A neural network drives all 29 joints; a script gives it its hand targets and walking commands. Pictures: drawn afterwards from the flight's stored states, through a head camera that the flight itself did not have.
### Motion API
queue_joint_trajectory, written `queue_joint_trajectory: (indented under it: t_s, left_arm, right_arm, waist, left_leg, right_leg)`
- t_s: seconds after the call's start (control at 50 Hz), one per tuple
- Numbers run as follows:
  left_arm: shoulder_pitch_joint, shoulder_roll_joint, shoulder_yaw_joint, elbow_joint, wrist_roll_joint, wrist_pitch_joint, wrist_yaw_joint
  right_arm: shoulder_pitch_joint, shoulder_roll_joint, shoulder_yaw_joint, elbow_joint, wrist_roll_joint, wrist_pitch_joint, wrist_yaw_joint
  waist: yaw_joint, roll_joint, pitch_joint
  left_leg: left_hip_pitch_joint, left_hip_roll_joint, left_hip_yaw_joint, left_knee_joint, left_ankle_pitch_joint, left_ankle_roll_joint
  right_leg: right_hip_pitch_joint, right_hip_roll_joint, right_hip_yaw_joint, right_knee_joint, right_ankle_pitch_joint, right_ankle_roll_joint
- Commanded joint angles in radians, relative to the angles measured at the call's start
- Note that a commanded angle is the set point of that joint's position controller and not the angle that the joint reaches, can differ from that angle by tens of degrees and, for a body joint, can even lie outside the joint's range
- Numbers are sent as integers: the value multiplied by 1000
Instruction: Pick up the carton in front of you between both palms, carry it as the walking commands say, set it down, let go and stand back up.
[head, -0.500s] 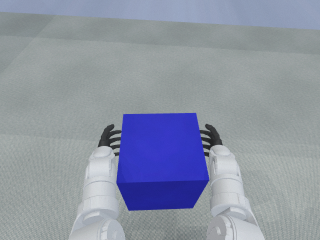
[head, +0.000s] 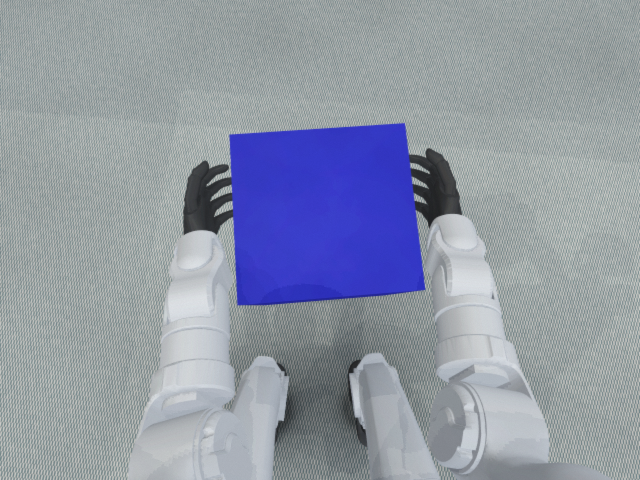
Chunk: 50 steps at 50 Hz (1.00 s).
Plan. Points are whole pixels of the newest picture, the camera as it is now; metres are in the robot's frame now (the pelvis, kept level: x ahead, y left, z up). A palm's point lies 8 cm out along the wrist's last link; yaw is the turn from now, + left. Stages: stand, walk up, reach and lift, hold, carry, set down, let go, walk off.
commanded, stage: set down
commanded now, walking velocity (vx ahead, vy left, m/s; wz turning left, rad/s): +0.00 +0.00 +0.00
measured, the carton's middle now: (322, 230) +0.42 -0.01 -0.16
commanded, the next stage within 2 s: none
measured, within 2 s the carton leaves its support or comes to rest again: rests again in 1.40 s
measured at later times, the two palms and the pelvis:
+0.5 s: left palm (235, 232) +0.44 +0.14 -0.22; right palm (413, 214) +0.47 -0.16 -0.23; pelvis -0.03 -0.01 -0.13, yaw +1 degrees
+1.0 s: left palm (253, 237) +0.47 +0.13 -0.38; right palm (394, 215) +0.51 -0.16 -0.39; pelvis -0.04 -0.01 -0.23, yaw +3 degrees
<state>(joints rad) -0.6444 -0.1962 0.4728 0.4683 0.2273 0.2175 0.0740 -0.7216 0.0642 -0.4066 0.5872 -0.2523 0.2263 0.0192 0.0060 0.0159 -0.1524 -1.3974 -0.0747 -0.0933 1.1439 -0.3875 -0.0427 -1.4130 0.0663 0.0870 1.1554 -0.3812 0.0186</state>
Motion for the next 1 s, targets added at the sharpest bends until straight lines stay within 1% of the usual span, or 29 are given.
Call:
queue_joint_trajectory:
  t_s: [0.0,0.12,0.24,0.36,0.48,0.72,0.84,0.98]
  left_arm:
    - [-577,-861,-574,111,-64,28,-239]
    - [-695,-846,-533,138,-68,30,-223]
    - [-805,-824,-530,134,-99,25,-197]
    - [-907,-798,-523,136,-129,29,-181]
    - [-1000,-769,-499,149,-145,31,-169]
    - [-1164,-682,-440,167,-158,15,-143]
    - [-1243,-630,-441,160,-186,5,-130]
    - [-1334,-581,-470,153,-244,-10,-119]
  right_arm:
    - [-490,887,511,105,69,20,237]
    - [-603,865,476,155,77,21,231]
    - [-707,844,485,173,109,19,207]
    - [-803,818,497,185,136,25,190]
    - [-883,788,491,214,150,29,182]
    - [-1024,685,467,277,167,20,179]
    - [-1092,622,479,299,194,11,182]
    - [-1180,556,523,320,251,-4,184]
  waist:
    - [-12,-40,-758]
    - [-3,-37,-846]
    - [2,-51,-951]
    - [3,-72,-1003]
    - [4,-85,-1011]
    - [5,-90,-978]
    - [6,-91,-964]
    - [10,-96,-945]
  left_leg:
    - [273,-86,103,-27,175,-9]
    - [159,-98,122,89,173,-17]
    - [54,-109,146,210,157,-25]
    - [-40,-116,164,319,135,-27]
    - [-118,-120,178,412,123,-26]
    - [-224,-116,201,569,118,-31]
    - [-246,-108,212,653,123,-37]
    - [-251,-98,226,761,143,-40]
  right_leg:
    - [392,77,-83,-37,215,1]
    - [263,87,-92,82,207,1]
    - [203,93,-100,195,206,7]
    - [156,96,-109,292,195,15]
    - [95,95,-116,375,185,18]
    - [-43,80,-128,529,178,17]
    - [-93,71,-133,611,180,17]
    - [-105,58,-132,716,200,13]
